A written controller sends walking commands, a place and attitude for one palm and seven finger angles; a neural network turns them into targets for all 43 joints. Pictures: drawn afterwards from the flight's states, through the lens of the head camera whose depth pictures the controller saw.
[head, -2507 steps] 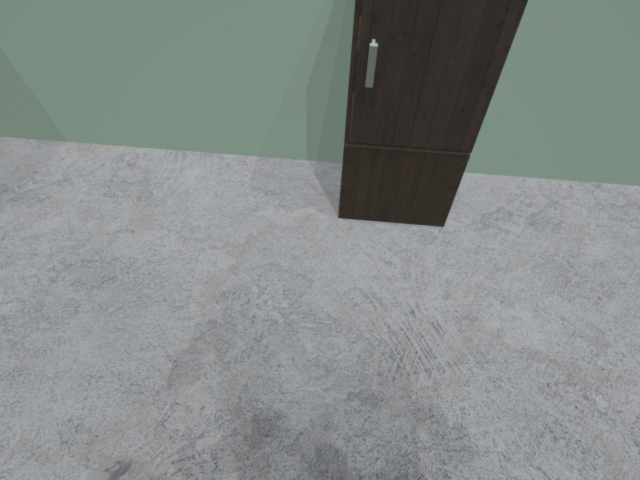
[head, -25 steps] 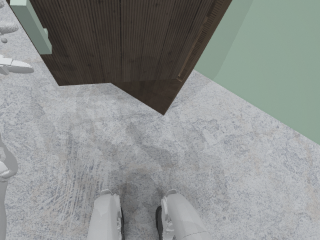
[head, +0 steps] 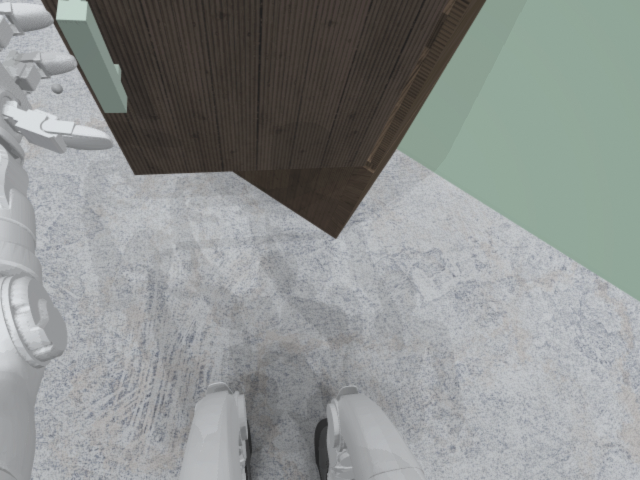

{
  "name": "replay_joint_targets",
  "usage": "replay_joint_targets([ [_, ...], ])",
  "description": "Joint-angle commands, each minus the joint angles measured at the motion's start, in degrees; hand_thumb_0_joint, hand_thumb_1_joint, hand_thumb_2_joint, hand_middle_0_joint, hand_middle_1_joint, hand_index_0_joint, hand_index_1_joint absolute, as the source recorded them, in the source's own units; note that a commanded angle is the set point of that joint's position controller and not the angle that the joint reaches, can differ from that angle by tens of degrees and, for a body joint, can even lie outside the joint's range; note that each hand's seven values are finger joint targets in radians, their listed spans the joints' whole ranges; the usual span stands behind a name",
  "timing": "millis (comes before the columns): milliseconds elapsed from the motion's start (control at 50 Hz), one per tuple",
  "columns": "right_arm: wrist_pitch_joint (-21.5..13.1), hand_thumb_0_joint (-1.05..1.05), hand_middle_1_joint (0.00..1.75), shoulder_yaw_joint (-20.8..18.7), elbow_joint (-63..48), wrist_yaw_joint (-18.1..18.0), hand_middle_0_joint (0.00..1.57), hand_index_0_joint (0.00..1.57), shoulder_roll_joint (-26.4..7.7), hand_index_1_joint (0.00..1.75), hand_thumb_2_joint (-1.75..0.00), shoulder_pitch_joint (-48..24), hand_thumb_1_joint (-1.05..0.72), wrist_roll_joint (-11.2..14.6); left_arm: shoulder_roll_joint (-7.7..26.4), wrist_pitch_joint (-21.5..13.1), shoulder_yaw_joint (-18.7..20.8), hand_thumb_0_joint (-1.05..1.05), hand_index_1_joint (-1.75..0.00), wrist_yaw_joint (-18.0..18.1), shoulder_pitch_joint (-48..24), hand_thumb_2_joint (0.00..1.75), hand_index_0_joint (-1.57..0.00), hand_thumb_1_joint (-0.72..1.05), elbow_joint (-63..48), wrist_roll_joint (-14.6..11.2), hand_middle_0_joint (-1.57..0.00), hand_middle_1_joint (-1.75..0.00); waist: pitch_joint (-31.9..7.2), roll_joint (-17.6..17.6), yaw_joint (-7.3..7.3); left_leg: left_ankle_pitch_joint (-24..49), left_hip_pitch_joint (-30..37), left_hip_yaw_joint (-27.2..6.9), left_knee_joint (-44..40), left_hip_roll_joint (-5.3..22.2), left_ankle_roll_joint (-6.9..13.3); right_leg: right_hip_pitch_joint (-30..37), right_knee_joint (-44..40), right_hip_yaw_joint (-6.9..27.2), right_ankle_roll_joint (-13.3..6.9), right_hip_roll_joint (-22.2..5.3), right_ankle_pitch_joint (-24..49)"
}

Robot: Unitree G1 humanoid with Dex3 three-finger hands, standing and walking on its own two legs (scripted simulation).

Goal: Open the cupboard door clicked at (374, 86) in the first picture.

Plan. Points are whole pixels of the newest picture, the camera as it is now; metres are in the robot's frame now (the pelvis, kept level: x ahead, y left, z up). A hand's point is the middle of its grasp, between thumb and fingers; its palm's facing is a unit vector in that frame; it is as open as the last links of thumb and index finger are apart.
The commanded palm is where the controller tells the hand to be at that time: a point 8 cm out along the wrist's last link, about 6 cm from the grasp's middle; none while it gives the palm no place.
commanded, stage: slide the fingers in behind the handle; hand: left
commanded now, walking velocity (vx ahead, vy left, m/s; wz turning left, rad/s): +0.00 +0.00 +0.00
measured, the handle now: (98, 49) +0.58 +0.22 +0.07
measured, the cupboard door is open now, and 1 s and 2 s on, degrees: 41 40 40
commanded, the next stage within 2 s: move the hooked fingers beside the handle in 0.98 s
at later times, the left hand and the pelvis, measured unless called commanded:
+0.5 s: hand (71, 92) +0.53 +0.24 +0.06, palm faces +0.17 -0.99 -0.02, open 15.0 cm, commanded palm +0.52 +0.20 +0.06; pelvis +0.01 +0.00 +0.00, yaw +3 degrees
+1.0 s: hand (77, 95) +0.53 +0.24 +0.06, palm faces +0.17 -0.99 -0.02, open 15.3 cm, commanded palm +0.52 +0.20 +0.06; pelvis +0.01 +0.00 +0.00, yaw +3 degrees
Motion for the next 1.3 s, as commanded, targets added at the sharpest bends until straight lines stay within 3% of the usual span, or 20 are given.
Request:
replay_joint_targets([
  [0,-0.3,0.00,0.30,-4.6,-0.3,-0.4,0.20,0.20,-12.1,0.30,-0.90,11.9,-0.90,-0.6,3.7,-4.5,-4.8,0.00,-1.20,-1.4,-27.1,0.30,-0.30,-0.50,-13.5,-0.3,-0.30,-1.20,-30.3,15.9,-3.57,23.3,44.3,-7.3,-8.1,0.2,-1.5,-4.7,-7.8,0.8,-2.4,1.8,13.7],
  [20,-0.2,0.00,0.30,-4.6,-0.1,-0.4,0.20,0.20,-12.3,0.30,-0.90,12.0,-0.90,-0.7,4.2,-4.5,-4.7,0.00,-1.20,-1.1,-27.8,0.30,-0.30,-0.50,-13.2,-0.1,-0.30,-1.20,-29.6,14.6,-3.82,22.0,43.5,-7.5,-8.3,0.3,-1.5,-4.6,-7.7,0.7,-2.4,1.8,13.2],
  [100,-0.4,0.00,0.30,-5.1,0.5,-0.1,0.20,0.20,-12.0,0.30,-0.90,12.3,-0.90,-1.0,-0.4,-5.2,-8.0,0.00,-1.20,0.0,-30.3,0.30,-0.30,-0.50,-15.6,0.1,-0.30,-1.20,-31.8,16.5,-4.24,24.6,47.3,-8.8,-8.4,0.3,-2.0,-6.1,-7.3,0.4,-2.6,1.7,13.9],
  [120,-0.5,0.00,0.30,-5.2,0.7,0.2,0.20,0.20,-11.7,0.30,-0.90,12.0,-0.90,-1.0,-3.2,-4.9,-10.1,0.00,-1.20,0.1,-29.9,0.30,-0.30,-0.50,-14.8,0.2,-0.30,-1.20,-31.2,16.5,-4.80,23.6,47.1,-8.4,-8.2,0.2,-1.9,-6.7,-7.7,0.4,-2.5,1.7,13.6],
  [180,-0.4,0.00,0.30,-5.3,1.3,0.2,0.20,0.20,-11.8,0.30,-0.90,12.4,-0.90,-1.3,-3.9,-5.1,-10.9,0.00,-1.20,1.1,-32.2,0.30,-0.30,-0.50,-14.9,0.5,-0.30,-1.20,-30.9,15.8,-5.57,23.5,46.8,-8.8,-8.1,0.1,-1.9,-7.0,-7.4,0.3,-2.5,1.6,13.8],
  [260,-0.6,0.00,0.30,-5.7,1.5,0.7,0.20,0.20,-11.4,0.30,-0.90,12.2,-0.90,-1.5,-8.4,-5.8,-14.3,0.00,-1.20,1.7,-33.4,0.30,-0.30,-0.50,-16.7,0.8,-0.30,-1.20,-32.5,17.8,-5.50,25.4,49.7,-9.5,-8.3,0.0,-2.4,-7.8,-7.3,0.1,-2.7,1.5,14.1],
  [300,-0.5,0.00,0.30,-5.8,1.9,1.0,0.20,0.20,-11.3,0.30,-0.90,12.0,-0.90,-1.7,-10.7,-5.8,-16.0,0.00,-1.20,2.1,-33.4,0.30,-0.30,-0.50,-16.4,0.6,-0.30,-1.20,-31.5,16.7,-6.11,24.3,49.4,-9.7,-8.4,0.0,-2.4,-8.1,-7.5,-0.1,-2.7,1.5,14.0],
  [440,-0.7,0.00,0.30,-6.2,2.3,1.7,0.20,0.20,-10.8,0.30,-0.90,11.9,-0.90,-1.9,-14.4,-6.6,-18.5,0.00,-1.20,3.3,-33.8,0.30,-0.30,-0.50,-17.9,0.6,-0.30,-1.20,-33.0,17.3,-6.16,26.8,50.5,-9.4,-8.0,-0.5,-2.1,-6.7,-7.7,-0.1,-3.0,1.6,15.2],
  [520,-0.6,0.00,0.30,-6.3,2.6,2.1,0.20,0.20,-10.6,0.30,-0.90,11.1,-0.90,-1.8,-16.8,-6.7,-19.9,0.00,-1.20,3.6,-33.0,0.30,-0.30,-0.50,-17.0,0.2,-0.30,-1.20,-31.0,15.3,-6.55,24.3,48.7,-8.6,-8.2,-0.9,-1.9,-5.7,-8.5,-0.1,-2.9,1.7,15.2],
  [680,-0.7,0.00,0.30,-6.4,3.1,2.3,0.20,0.20,-10.7,0.30,-0.90,11.0,-0.90,-2.1,-16.4,-8.0,-19.7,0.00,-1.20,4.9,-34.4,0.30,-0.30,-0.50,-17.4,0.9,-0.30,-1.20,-31.6,17.0,-6.11,25.9,50.2,-9.2,-8.3,-0.8,-2.2,-6.4,-7.8,-0.1,-3.1,1.5,15.2],
  [760,-0.7,0.00,0.30,-6.4,3.0,2.4,0.20,0.20,-10.7,0.30,-0.90,10.8,-0.90,-2.0,-17.0,-8.0,-20.1,0.00,-1.20,5.0,-34.6,0.30,-0.30,-0.50,-16.0,1.0,-0.30,-1.20,-30.7,15.6,-6.64,24.1,48.7,-8.9,-8.1,-1.1,-1.9,-6.5,-8.0,0.0,-3.0,1.6,14.8],
  [780,-0.6,0.00,0.30,-6.4,3.0,2.4,0.20,0.20,-10.9,0.30,-0.90,11.0,-0.90,-2.1,-15.8,-8.1,-19.4,0.00,-1.20,5.1,-34.8,0.30,-0.30,-0.50,-16.4,1.0,-0.30,-1.20,-31.3,15.1,-6.46,24.8,48.9,-9.3,-8.3,-1.0,-2.0,-5.8,-7.7,-0.1,-3.1,1.6,15.1],
  [820,-0.6,0.00,0.30,-6.5,2.7,2.5,0.20,0.20,-10.5,0.30,-0.90,10.8,-0.90,-2.0,-17.9,-8.1,-20.5,0.00,-1.20,5.0,-34.4,0.30,-0.30,-0.50,-16.8,0.8,-0.30,-1.20,-31.9,15.5,-6.44,25.3,49.4,-9.1,-8.3,-1.1,-2.0,-5.8,-7.9,-0.2,-3.0,1.7,15.2],
  [860,-0.6,0.00,0.30,-6.6,2.7,2.6,0.20,0.20,-10.5,0.30,-0.90,10.8,-0.90,-2.1,-17.3,-8.4,-20.1,0.00,-1.20,4.9,-34.4,0.30,-0.30,-0.50,-17.7,0.9,-0.30,-1.20,-33.4,17.0,-5.95,27.5,51.1,-9.6,-8.1,-0.9,-2.3,-6.3,-7.4,-0.2,-3.1,1.6,15.6],
  [920,-0.4,0.00,0.30,-6.4,2.8,2.5,0.20,0.20,-10.7,0.30,-0.90,10.9,-0.90,-2.0,-16.7,-7.9,-19.4,0.00,-1.20,4.9,-32.8,0.30,-0.30,-0.50,-15.6,0.6,-0.30,-1.20,-31.5,14.1,-6.09,25.1,48.6,-8.9,-8.4,-1.2,-2.0,-4.9,-8.0,-0.2,-3.1,1.8,15.4],
  [980,-0.4,0.00,0.30,-6.4,2.7,2.5,0.20,0.20,-10.7,0.30,-0.90,10.8,-0.90,-2.0,-16.0,-8.3,-19.3,0.00,-1.20,5.0,-34.6,0.30,-0.30,-0.50,-17.3,0.8,-0.30,-1.20,-32.4,16.1,-5.81,26.0,50.1,-9.6,-8.6,-0.9,-2.3,-6.0,-7.4,-0.2,-3.1,1.7,15.0],
  [1020,-0.5,0.00,0.30,-6.5,2.5,2.6,0.20,0.20,-10.4,0.30,-0.90,10.6,-0.90,-1.9,-18.4,-8.1,-20.7,0.00,-1.20,5.1,-33.4,0.30,-0.30,-0.50,-16.4,0.8,-0.30,-1.20,-31.8,16.2,-5.88,25.0,50.2,-9.7,-8.8,-1.0,-2.4,-6.5,-7.7,-0.3,-3.1,1.7,14.5],
  [1120,-0.5,0.00,0.30,-6.3,2.7,2.4,0.20,0.20,-10.9,0.30,-0.90,11.1,-0.90,-2.1,-15.4,-7.8,-18.6,0.00,-1.20,5.9,-34.3,0.30,-0.30,-0.50,-14.5,1.5,-0.30,-1.20,-30.5,14.1,-6.36,22.3,47.9,-10.0,-8.8,-1.0,-2.2,-6.8,-7.3,-0.2,-3.1,1.7,13.8],
  [1200,-0.5,0.00,0.30,-6.0,2.7,2.3,0.20,0.20,-11.0,0.30,-0.90,11.2,-0.90,-2.2,-14.8,-7.4,-18.1,0.00,-1.20,5.8,-34.8,0.30,-0.30,-0.50,-13.0,1.6,-0.30,-1.20,-29.5,15.0,-6.61,22.1,47.1,-9.9,-8.5,-1.0,-2.2,-7.7,-7.1,-0.1,-3.1,1.6,13.6],
  [1280,-0.3,0.00,0.30,-6.0,2.1,2.2,0.20,0.20,-11.1,0.30,-0.90,11.4,-0.90,-2.1,-10.8,-7.8,-15.4,0.00,-1.20,4.5,-32.9,0.30,-0.30,-0.50,-15.0,1.2,-0.30,-1.20,-34.3,16.4,-4.92,26.5,48.8,-9.2,-7.9,-1.1,-2.4,-5.4,-6.9,0.0,-3.3,1.7,15.2],
])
